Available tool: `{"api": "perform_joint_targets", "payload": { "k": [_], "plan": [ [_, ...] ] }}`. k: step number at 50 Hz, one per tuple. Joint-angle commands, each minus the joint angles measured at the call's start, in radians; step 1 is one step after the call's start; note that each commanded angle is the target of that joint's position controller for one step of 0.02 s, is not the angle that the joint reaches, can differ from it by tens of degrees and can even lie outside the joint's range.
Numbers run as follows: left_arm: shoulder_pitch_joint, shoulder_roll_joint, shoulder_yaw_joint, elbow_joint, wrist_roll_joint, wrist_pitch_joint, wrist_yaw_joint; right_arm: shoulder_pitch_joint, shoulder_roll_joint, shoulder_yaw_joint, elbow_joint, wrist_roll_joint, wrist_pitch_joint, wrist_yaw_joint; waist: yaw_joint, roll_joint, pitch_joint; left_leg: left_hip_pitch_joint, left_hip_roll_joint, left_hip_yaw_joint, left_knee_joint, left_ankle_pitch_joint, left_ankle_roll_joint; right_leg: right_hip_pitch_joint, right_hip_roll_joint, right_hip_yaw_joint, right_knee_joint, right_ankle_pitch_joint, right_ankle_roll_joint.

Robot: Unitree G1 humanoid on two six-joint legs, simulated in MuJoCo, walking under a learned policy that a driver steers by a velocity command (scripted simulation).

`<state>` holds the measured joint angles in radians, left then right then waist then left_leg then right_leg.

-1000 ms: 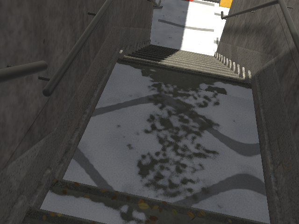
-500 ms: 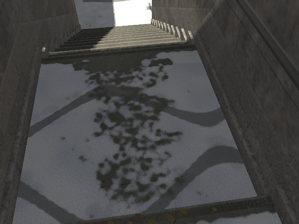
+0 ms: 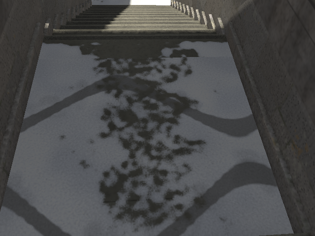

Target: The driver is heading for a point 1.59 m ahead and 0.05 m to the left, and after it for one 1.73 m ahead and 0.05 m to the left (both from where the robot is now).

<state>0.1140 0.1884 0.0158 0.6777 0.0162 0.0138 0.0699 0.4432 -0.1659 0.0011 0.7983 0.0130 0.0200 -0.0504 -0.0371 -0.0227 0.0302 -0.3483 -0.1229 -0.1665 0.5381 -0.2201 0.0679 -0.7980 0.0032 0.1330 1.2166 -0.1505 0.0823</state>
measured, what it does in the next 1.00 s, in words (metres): steps on the spot: right foot, then left foot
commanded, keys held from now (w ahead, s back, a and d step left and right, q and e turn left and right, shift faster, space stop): q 0.22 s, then no key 0.78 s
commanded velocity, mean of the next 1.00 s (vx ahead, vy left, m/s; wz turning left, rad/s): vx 0.03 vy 0.00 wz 0.23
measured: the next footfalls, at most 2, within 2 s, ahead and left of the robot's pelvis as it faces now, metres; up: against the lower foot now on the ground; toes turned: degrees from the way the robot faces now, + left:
right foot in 0.20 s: +0.09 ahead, -0.14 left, +0.00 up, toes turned +15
left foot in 0.58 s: +0.02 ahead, +0.09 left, +0.00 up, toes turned +9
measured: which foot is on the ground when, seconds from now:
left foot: down 0.00-0.22, up 0.24-0.56, down 0.58-1.00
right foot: up 0.00-0.18, down 0.20-1.00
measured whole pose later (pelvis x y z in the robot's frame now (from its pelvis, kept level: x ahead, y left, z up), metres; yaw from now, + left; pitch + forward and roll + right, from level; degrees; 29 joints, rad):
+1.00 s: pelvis +0.03 -0.03 +0.00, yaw +13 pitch +0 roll +1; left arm 0.37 0.17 0.03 0.95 0.00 0.05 0.05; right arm 0.33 -0.16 -0.03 0.88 0.00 0.04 -0.03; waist 0.01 0.00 0.01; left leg -0.17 -0.04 -0.05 0.44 -0.27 0.01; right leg -0.22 0.00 0.04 0.48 -0.26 0.00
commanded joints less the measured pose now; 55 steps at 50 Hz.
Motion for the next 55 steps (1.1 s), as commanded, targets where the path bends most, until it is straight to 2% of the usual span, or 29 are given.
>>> {"api": "perform_joint_targets", "payload": {
  "k": [1, 2, 4, 6, 8, 9, 10, 11, 12, 13, 14, 15, 16, 17, 18, 21, 23, 25, 27, 28, 29, 30, 31, 32, 33, 35, 37, 51, 55],
  "plan": [
    [0.1, 0.04, 0.017, -0.048, 0.0, -0.024, -0.028, -0.126, -0.185, -0.041, -0.125, -0.016, -0.001, -0.03, 0.102, 0.165, -0.252, 0.001, 0.188, -0.193, 0.001, 0.831, 0.156, 0.318, 0.046, -0.045, -0.05, 0.235, 0.023],
    [0.112, 0.066, 0.026, -0.052, -0.003, -0.021, -0.032, -0.169, -0.19, -0.045, -0.152, -0.011, -0.001, -0.028, 0.119, 0.136, -0.252, -0.007, 0.195, -0.224, 0.009, 0.797, 0.165, 0.318, 0.045, -0.037, -0.045, 0.181, 0.026],
    [0.013, 0.047, 0.018, -0.101, 0.004, -0.008, -0.03, -0.173, -0.161, -0.046, -0.181, 0.005, 0.015, -0.027, 0.08, 0.114, -0.175, 0.044, 0.21, -0.323, 0.018, 0.715, 0.181, 0.22, 0.041, -0.025, -0.072, 0.029, 0.018],
    [-0.065, 0.045, 0.009, -0.132, 0.003, -0.011, -0.04, -0.119, -0.155, -0.054, -0.185, -0.006, 0.032, -0.035, 0.029, 0.156, -0.146, 0.164, 0.236, -0.398, 0.048, 0.731, 0.199, 0.133, 0.032, 0.004, -0.133, -0.085, -0.004],
    [-0.139, 0.033, -0.002, -0.166, -0.021, -0.017, -0.053, -0.053, -0.161, -0.065, -0.176, 0.017, 0.058, -0.038, -0.015, 0.218, -0.089, 0.266, 0.205, -0.433, -0.003, 0.598, 0.17, 0.147, 0.043, 0.011, -0.472, -0.258, -0.03],
    [-0.09, 0.05, 0.007, -0.143, -0.026, -0.022, -0.061, -0.092, -0.174, -0.068, -0.191, 0.019, 0.064, -0.039, 0.009, 0.241, -0.096, 0.23, 0.186, -0.444, -0.007, 0.531, 0.154, 0.269, 0.045, 0.0, -0.581, -0.234, -0.05],
    [0.012, 0.071, 0.022, -0.096, -0.018, -0.03, -0.068, -0.178, -0.18, -0.069, -0.224, 0.017, 0.065, -0.038, 0.064, 0.225, -0.122, 0.1, 0.141, -0.419, 0.021, 0.516, 0.136, 0.478, 0.052, -0.052, -0.638, -0.019, -0.067],
    [0.097, 0.12, 0.045, -0.068, -0.009, -0.034, -0.067, -0.188, -0.135, -0.059, -0.254, 0.016, 0.062, -0.034, 0.066, 0.087, -0.149, -0.022, 0.047, -0.355, 0.15, 0.336, 0.091, 0.656, -0.028, 0.027, -0.709, 0.308, -0.114],
    [0.164, 0.204, 0.068, -0.046, 0.004, -0.025, -0.063, -0.111, -0.074, -0.048, -0.26, 0.012, 0.06, -0.034, 0.036, -0.275, -0.206, -0.237, -0.127, -0.244, 0.379, -0.313, 0.001, 0.865, -0.264, 0.279, -0.724, 0.792, -0.271],
    [0.2, 0.186, 0.064, -0.036, 0.013, -0.019, -0.061, -0.099, -0.159, -0.075, -0.255, 0.008, 0.044, -0.024, 0.044, -0.303, -0.199, -0.402, -0.157, -0.237, 0.633, -0.579, -0.074, 0.885, -0.408, 0.472, -0.769, 0.792, -0.409],
    [0.161, 0.166, 0.058, -0.046, 0.005, -0.02, -0.067, -0.144, -0.225, -0.1, -0.246, 0.005, 0.037, -0.019, 0.034, -0.204, -0.136, -0.463, -0.107, -0.192, 0.816, -0.517, -0.117, 0.808, -0.41, 0.45, -0.777, 0.716, -0.441],
    [0.09, 0.133, 0.046, -0.063, -0.001, -0.014, -0.071, -0.179, -0.245, -0.107, -0.232, 0.006, 0.05, -0.023, 0.017, -0.119, -0.097, -0.44, -0.074, -0.154, 0.889, -0.423, -0.134, 0.737, -0.352, 0.35, -0.768, 0.663, -0.419],
    [0.047, 0.111, 0.036, -0.069, -0.01, -0.008, -0.074, -0.191, -0.241, -0.106, -0.22, 0.001, 0.065, -0.029, 0.012, -0.073, -0.082, -0.42, -0.058, -0.136, 0.919, -0.351, -0.142, 0.688, -0.307, 0.268, -0.763, 0.643, -0.394],
    [0.021, 0.107, 0.031, -0.07, -0.017, -0.001, -0.069, -0.205, -0.218, -0.099, -0.221, -0.003, 0.076, -0.025, 0.001, -0.062, -0.072, -0.396, -0.05, -0.103, 0.89, -0.277, -0.146, 0.648, -0.255, 0.189, -0.765, 0.627, -0.365],
    [0.02, 0.108, 0.028, -0.06, -0.011, 0.006, -0.064, -0.219, -0.172, -0.083, -0.22, 0.003, 0.08, -0.016, -0.003, -0.051, -0.079, -0.344, -0.045, -0.063, 0.839, -0.216, -0.148, 0.61, -0.209, 0.126, -0.776, 0.595, -0.344],
    [0.045, 0.092, 0.016, -0.022, -0.012, 0.018, -0.059, -0.227, -0.089, -0.05, -0.212, 0.008, 0.086, 0.002, -0.004, -0.106, -0.13, -0.181, 0.014, 0.034, 0.516, -0.136, -0.15, 0.597, -0.129, 0.002, -0.789, 0.466, -0.305],
    [0.084, 0.094, 0.011, 0.012, -0.013, 0.025, -0.065, -0.227, -0.048, -0.029, -0.195, 0.001, 0.081, 0.026, 0.017, -0.147, -0.148, -0.008, 0.062, 0.107, 0.348, -0.167, -0.142, 0.532, -0.128, -0.004, -0.812, 0.331, -0.318],
    [0.129, 0.117, 0.013, 0.04, -0.023, 0.015, -0.065, -0.253, -0.069, -0.033, -0.198, 0.001, 0.076, 0.03, 0.046, -0.163, -0.102, 0.068, 0.087, 0.133, 0.215, -0.171, -0.124, 0.486, -0.154, 0.05, -0.85, 0.129, -0.321],
    [0.131, 0.112, 0.005, 0.051, -0.022, 0.007, -0.064, -0.225, -0.083, -0.039, -0.179, -0.002, 0.07, 0.031, 0.025, -0.145, -0.074, 0.17, 0.088, 0.145, 0.005, -0.092, -0.085, 0.459, -0.161, 0.082, -0.846, 0.036, -0.3],
    [0.158, 0.104, 0.0, 0.067, -0.023, 0.0, -0.065, -0.207, -0.084, -0.038, -0.168, -0.013, 0.068, 0.03, 0.018, -0.128, -0.071, 0.23, 0.091, 0.132, -0.078, -0.042, -0.067, 0.451, -0.149, 0.09, -0.843, 0.036, -0.269],
    [0.171, 0.105, -0.001, 0.073, -0.023, -0.011, -0.07, -0.171, -0.114, -0.042, -0.158, -0.03, 0.068, 0.029, 0.019, -0.084, -0.084, 0.301, 0.137, 0.074, -0.082, 0.101, -0.045, 0.435, -0.128, 0.084, -0.809, 0.034, -0.221],
    [0.213, 0.12, 0.004, 0.07, -0.018, -0.024, -0.076, -0.151, -0.179, -0.056, -0.151, -0.034, 0.07, 0.024, 0.066, 0.038, -0.092, 0.35, 0.199, 0.02, -0.057, 0.352, -0.005, 0.399, -0.076, 0.044, -0.76, -0.024, -0.177],
    [0.242, 0.093, 0.001, 0.073, -0.021, -0.019, -0.073, -0.209, -0.195, -0.066, -0.133, -0.018, 0.064, 0.021, 0.11, 0.188, -0.066, 0.152, 0.218, -0.024, -0.113, 0.146, 0.05, 0.496, -0.033, -0.031, -0.803, -0.124, -0.134],
    [0.201, 0.13, 0.011, 0.097, -0.014, -0.004, -0.064, -0.241, -0.141, -0.056, -0.15, -0.014, 0.055, 0.031, 0.066, 0.14, -0.003, 0.068, 0.199, -0.021, -0.165, 0.064, 0.057, 0.542, -0.005, -0.072, -0.739, -0.11, -0.099],
    [0.211, 0.111, 0.013, 0.106, -0.008, 0.011, -0.057, -0.219, -0.107, -0.044, -0.125, -0.021, 0.047, 0.035, 0.072, 0.119, -0.003, 0.029, 0.197, -0.019, -0.189, 0.034, 0.052, 0.582, 0.001, -0.084, -0.726, -0.095, -0.096],
    [0.247, 0.076, 0.011, 0.126, -0.002, 0.034, -0.045, -0.194, -0.1, -0.045, -0.1, -0.011, 0.034, 0.039, 0.077, 0.097, 0.014, 0.009, 0.182, -0.004, -0.209, -0.015, 0.037, 0.61, 0.0, -0.085, -0.734, -0.085, -0.097],
    [0.259, 0.062, 0.012, 0.142, -0.005, 0.036, -0.039, -0.165, -0.087, -0.044, -0.073, -0.011, 0.027, 0.033, 0.074, 0.086, 0.017, 0.019, 0.172, 0.01, -0.211, -0.01, 0.027, 0.615, -0.006, -0.075, -0.753, -0.072, -0.101],
    [0.326, 0.056, 0.033, 0.263, -0.023, 0.028, -0.014, -0.063, -0.074, -0.048, 0.062, -0.008, 0.013, 0.011, 0.044, 0.004, 0.021, 0.108, 0.135, 0.076, -0.183, 0.137, -0.004, 0.614, -0.017, -0.065, -0.812, 0.003, -0.112],
    [0.338, 0.046, 0.033, 0.282, -0.024, 0.029, -0.011, -0.036, -0.068, -0.047, 0.097, -0.006, 0.014, 0.006, 0.043, 0.016, 0.015, 0.118, 0.131, 0.087, -0.178, 0.163, -0.01, 0.625, -0.017, -0.067, -0.815, 0.034, -0.115]
  ]
}}
Over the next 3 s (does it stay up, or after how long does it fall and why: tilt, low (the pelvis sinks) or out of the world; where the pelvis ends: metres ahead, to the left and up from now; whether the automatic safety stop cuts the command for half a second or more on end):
stays up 0.57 0.09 -0.30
